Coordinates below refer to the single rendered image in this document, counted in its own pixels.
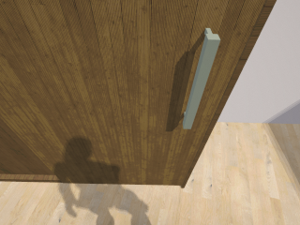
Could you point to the wardrobe door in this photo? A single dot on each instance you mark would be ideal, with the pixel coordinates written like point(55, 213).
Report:
point(16, 157)
point(97, 89)

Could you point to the handle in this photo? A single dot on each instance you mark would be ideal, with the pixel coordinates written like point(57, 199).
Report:
point(206, 60)

